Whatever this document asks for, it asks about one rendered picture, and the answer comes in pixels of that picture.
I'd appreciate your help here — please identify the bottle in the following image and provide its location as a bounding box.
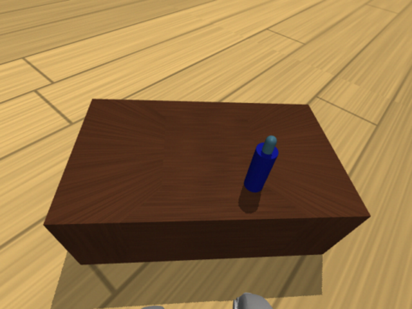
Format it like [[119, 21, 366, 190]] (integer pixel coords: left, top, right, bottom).
[[244, 135, 279, 192]]

